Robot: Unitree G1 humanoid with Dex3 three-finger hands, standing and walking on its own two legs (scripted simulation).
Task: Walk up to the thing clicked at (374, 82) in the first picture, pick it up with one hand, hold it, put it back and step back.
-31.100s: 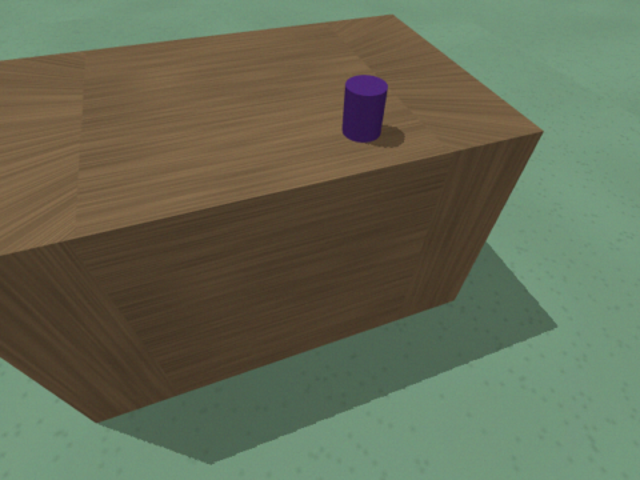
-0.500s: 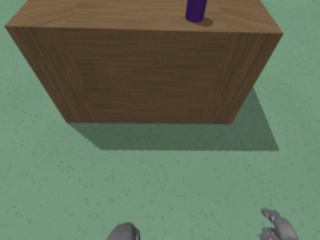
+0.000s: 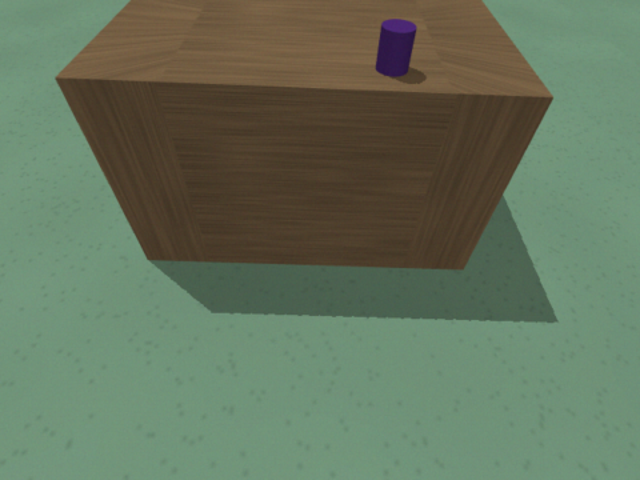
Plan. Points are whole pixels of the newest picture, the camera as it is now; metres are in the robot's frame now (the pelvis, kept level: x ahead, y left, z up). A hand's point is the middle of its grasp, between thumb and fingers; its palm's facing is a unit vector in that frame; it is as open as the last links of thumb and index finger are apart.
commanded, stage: step back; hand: right
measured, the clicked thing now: (395, 48) +1.10 -0.18 +0.04
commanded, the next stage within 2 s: stand in 0.64 s
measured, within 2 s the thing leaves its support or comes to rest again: neither
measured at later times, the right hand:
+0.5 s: hand out of the picture +0.15 -0.23 -0.14, palm faces -0.06 +0.93 -0.35, open 7.4 cm
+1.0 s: hand out of the picture +0.15 -0.24 -0.13, palm faces -0.01 +0.94 -0.34, open 7.4 cm
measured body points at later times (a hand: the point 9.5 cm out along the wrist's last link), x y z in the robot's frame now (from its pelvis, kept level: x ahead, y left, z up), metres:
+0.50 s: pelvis +0.05 +0.01 +0.00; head +0.07 +0.02 +0.45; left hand +0.12 +0.33 -0.13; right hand +0.15 -0.28 -0.12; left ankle +0.07 +0.14 -0.73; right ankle +0.02 -0.12 -0.73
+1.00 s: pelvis +0.04 +0.01 +0.02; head +0.04 +0.02 +0.47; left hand +0.12 +0.32 -0.12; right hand +0.15 -0.28 -0.11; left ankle +0.07 +0.14 -0.73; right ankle +0.02 -0.12 -0.73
